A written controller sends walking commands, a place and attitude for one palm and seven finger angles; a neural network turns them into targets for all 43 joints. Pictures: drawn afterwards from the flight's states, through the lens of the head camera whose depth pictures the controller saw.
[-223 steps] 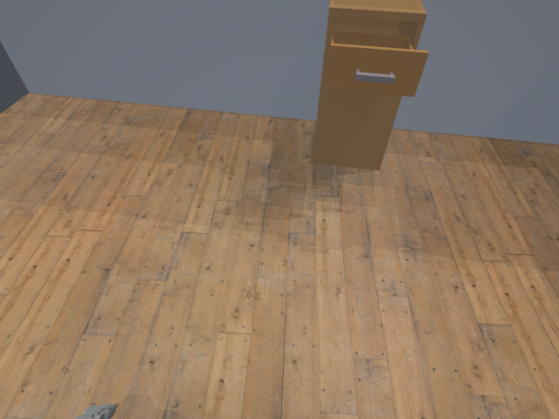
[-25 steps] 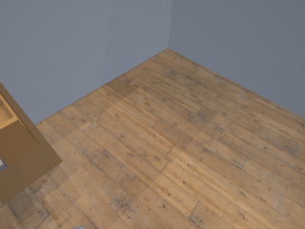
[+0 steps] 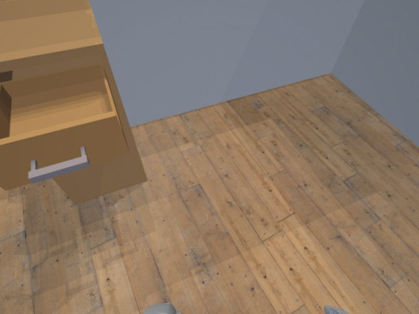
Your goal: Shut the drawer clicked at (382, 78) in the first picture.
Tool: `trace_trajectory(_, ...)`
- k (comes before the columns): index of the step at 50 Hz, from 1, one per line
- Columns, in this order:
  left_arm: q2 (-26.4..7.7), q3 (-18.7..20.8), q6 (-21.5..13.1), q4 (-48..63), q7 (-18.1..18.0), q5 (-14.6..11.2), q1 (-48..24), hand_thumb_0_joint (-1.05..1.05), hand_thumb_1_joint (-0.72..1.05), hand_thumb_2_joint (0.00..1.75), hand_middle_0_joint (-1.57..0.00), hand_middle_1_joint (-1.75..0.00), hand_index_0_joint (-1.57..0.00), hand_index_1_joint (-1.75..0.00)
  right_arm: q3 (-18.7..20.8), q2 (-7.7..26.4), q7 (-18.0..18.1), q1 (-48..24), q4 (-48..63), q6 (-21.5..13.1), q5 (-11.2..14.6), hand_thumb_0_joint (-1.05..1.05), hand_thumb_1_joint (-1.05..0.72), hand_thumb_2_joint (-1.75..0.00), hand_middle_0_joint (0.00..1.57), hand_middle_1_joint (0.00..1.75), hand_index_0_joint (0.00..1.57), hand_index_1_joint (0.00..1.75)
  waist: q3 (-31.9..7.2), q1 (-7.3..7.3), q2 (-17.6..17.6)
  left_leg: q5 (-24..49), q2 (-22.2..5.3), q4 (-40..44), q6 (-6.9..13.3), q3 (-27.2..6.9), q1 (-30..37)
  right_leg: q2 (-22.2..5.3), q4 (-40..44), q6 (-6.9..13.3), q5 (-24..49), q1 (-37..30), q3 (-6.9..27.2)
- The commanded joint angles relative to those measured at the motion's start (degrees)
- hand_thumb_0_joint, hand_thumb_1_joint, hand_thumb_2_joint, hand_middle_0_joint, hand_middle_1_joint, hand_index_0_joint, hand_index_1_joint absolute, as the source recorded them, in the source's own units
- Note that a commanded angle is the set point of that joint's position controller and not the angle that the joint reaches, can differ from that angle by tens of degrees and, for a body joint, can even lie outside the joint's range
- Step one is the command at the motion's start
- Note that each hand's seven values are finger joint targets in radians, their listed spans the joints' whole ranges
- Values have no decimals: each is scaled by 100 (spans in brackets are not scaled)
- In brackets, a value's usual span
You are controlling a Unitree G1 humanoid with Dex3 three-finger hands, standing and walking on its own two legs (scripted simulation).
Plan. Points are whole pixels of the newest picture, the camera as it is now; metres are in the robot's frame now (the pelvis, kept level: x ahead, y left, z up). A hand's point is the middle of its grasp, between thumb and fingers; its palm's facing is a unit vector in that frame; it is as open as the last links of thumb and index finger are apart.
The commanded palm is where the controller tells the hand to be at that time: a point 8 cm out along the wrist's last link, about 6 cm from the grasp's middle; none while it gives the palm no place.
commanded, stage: turn to face it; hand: left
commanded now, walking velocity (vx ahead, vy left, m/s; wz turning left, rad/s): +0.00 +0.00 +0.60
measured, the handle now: (59, 162) +0.44 +0.42 -0.07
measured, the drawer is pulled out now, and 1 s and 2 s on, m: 0.30 0.30 0.30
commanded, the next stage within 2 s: take the last steps up to it in 0.66 s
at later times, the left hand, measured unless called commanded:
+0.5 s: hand out of the picture +0.07 +0.22 -0.14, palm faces +0.26 -0.92 -0.28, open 7.4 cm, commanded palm none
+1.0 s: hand out of the picture -0.13 +0.18 -0.18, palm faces +0.49 -0.85 -0.19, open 7.4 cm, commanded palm none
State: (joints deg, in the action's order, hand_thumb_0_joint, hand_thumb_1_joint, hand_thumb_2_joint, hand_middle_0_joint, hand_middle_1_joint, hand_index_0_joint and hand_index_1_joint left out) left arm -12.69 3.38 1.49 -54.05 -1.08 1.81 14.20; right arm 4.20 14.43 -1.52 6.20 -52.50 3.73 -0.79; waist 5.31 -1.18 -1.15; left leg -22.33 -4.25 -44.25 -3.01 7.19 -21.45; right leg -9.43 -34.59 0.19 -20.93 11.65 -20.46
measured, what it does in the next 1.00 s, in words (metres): steps on the spot, turning left: left foot, then right foot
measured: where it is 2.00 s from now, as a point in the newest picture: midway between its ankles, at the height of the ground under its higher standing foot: (178, 294)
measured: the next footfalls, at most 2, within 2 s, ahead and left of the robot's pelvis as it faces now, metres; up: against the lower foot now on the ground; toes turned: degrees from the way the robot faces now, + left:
left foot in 0.04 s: +0.05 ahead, +0.12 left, +0.00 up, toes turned +10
right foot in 0.50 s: +0.06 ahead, -0.12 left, +0.00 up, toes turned +13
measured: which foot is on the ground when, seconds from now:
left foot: up 0.00-0.02, down 0.04-0.50, up 0.52-0.92, down 0.94-1.00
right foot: down 0.00-0.04, up 0.06-0.48, down 0.50-0.96, up 0.98-1.00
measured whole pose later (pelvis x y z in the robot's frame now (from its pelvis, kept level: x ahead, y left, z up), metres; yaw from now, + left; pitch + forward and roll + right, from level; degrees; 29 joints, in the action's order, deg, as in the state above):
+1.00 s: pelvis -0.02 +0.02 +0.00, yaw +25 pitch -1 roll -1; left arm -13.4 3.1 1.9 -60.0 -0.2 1.4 20.4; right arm 1.9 11.2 -0.7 10.8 -56.2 0.0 -1.1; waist 1.9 -2.7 -3.5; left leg -20.3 -0.7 -32.2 2.3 5.1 -10.7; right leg -6.4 -41.7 -1.9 -26.2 16.0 -7.6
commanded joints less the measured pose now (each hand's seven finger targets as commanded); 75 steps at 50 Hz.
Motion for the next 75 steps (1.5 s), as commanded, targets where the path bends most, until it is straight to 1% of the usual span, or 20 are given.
trace_trajectory(1,-1046,269,-77,412,-8,-96,108,0,90,90,-20,-30,-20,-30,166,779,15,738,367,-231,-51,0,-90,-90,20,30,20,30,-1196,422,162,1841,-187,1885,373,-389,1817,-975,-978,-38,2438,377,627)
trace_trajectory(2,-662,175,-73,702,47,-141,-95,0,90,90,-20,-30,-20,-30,340,1489,54,1143,361,-281,-61,0,-90,-90,20,30,20,30,-1312,654,2070,4128,-1797,2169,1143,-2553,2694,-66,-2413,-563,-1142,2063,601)
trace_trajectory(3,-690,117,1,894,10,-89,-452,0,90,90,-20,-30,-20,-30,341,1669,96,1430,204,-249,13,0,-90,-90,20,30,20,30,-1431,727,1711,5063,-2268,2216,1653,-2806,2553,121,-3094,-563,-1932,2377,1391)
trace_trajectory(9,-728,207,70,510,67,-82,-108,0,90,90,-20,-30,-20,-30,146,1066,192,112,567,-323,-17,0,-90,-90,20,30,20,30,-902,146,970,3073,-942,2403,1139,-1610,1301,230,-3225,-591,-159,1949,1913)
trace_trajectory(17,-579,151,59,767,2,-101,-583,0,90,90,-20,-30,-20,-30,205,1041,170,554,420,-255,-57,0,-90,-90,20,30,20,30,-783,355,963,2516,-867,2467,1344,-2341,1334,526,-1680,-584,-455,1610,1949)
trace_trajectory(22,-548,115,-20,716,-46,-155,-188,0,90,90,-20,-30,-20,-30,217,978,155,386,462,-208,-51,0,-90,-90,20,30,20,30,-882,134,1080,2948,-648,2031,1198,-2543,729,835,-116,-447,32,346,1859)
trace_trajectory(24,-764,174,-123,638,-91,-135,242,0,90,90,-20,-30,-20,-30,189,712,126,376,488,-206,13,0,-90,-90,20,30,20,30,-1123,-82,365,1999,-187,1300,725,-2227,-49,382,1462,-312,944,-937,2220)
trace_trajectory(25,-1333,281,-190,651,-133,-27,304,0,90,90,-20,-30,-20,-30,125,264,102,494,587,-203,57,0,-90,-90,20,30,20,30,-1084,-99,-1358,-10,689,9,197,-1168,-1163,-1183,1951,196,1349,-1501,3770)
trace_trajectory(26,-1514,264,-154,743,-125,-50,193,0,90,90,-20,-30,-20,-30,167,433,126,361,663,-176,-3,0,-90,-90,20,30,20,30,-913,-124,-1540,-1180,720,-1161,123,-1074,-1154,-1926,1942,724,1907,-620,4107)
trace_trajectory(27,-1228,223,-150,806,-148,-68,-106,0,90,90,-20,-30,-20,-30,202,531,118,385,567,-101,-36,0,-90,-90,20,30,20,30,-734,19,-854,-848,559,-1880,143,-1285,-1047,-1694,1945,853,1804,-195,3629)
trace_trajectory(32,-733,88,-212,738,-102,-83,-405,0,90,90,-20,-30,-20,-30,171,361,41,696,110,-25,-47,0,-90,-90,20,30,20,30,-253,233,-992,223,336,-2484,-39,-913,-1084,-690,1731,478,2112,-122,2198)
trace_trajectory(42,-1036,176,-250,83,-50,16,639,0,90,90,-20,-30,-20,-30,-54,109,44,70,123,-181,-4,0,-90,-90,20,30,20,30,-655,-270,-1042,-486,326,137,44,-319,-95,-1006,1688,758,1837,-828,2445)
trace_trajectory(45,-999,157,-243,-54,2,-27,438,0,90,90,-20,-30,-20,-30,-100,98,68,646,-101,-344,-24,0,-90,-90,20,30,20,30,-706,37,-828,173,427,1640,189,-87,1138,-713,1410,487,538,-148,2171)
trace_trajectory(46,-842,123,-226,-58,21,-84,318,0,90,90,-20,-30,-20,-30,-71,267,94,1038,-250,-425,-13,0,-90,-90,20,30,20,30,-786,251,-334,507,262,2373,256,-306,1991,-466,882,245,107,454,1845)
trace_trajectory(48,-219,-52,-194,235,76,-69,-22,0,90,90,-20,-30,-20,-30,121,1170,182,1873,-440,-445,-76,0,-90,-90,20,30,20,30,-468,639,2163,59,-1801,3302,1171,-3051,2828,594,-1499,-246,-1427,2661,1115)
trace_trajectory(51,-365,8,-171,-22,125,2,-292,0,90,90,-20,-30,-20,-30,-91,546,296,1443,-472,-487,-71,0,-90,-90,20,30,20,30,459,422,1399,243,-1408,3543,1181,-2349,1694,299,-2609,-93,-372,2676,1873)
trace_trajectory(56,-270,-29,-164,-423,193,-44,254,0,90,90,-20,-30,-20,-30,-180,309,330,1561,-559,-694,16,0,-90,-90,20,30,20,30,223,140,767,2488,-947,3399,1090,-1239,1979,361,-2977,-246,657,2527,1826)
trace_trajectory(70,48,-102,-249,74,239,-105,-1366,0,90,90,-20,-30,-20,-30,-182,102,438,2712,-1243,-776,-87,0,-90,-90,20,30,20,30,494,518,785,4574,-1171,2926,1133,-920,2849,480,-913,50,724,2730,1434)
trace_trajectory(73,-71,-60,-337,-155,189,-108,-495,0,90,90,-20,-30,-20,-30,-157,269,431,2509,-1273,-761,-57,0,-90,-90,20,30,20,30,-37,74,841,6383,-1087,1925,983,-650,2551,944,-168,313,644,1073,1143)
trace_trajectory(75,-383,77,-440,-596,150,-60,894,0,90,90,-20,-30,-20,-30,-125,297,383,2352,-1218,-762,30,0,-90,-90,20,30,20,30,-765,-536,588,5542,-714,267,686,-386,1474,885,377,490,1551,-1140,1313)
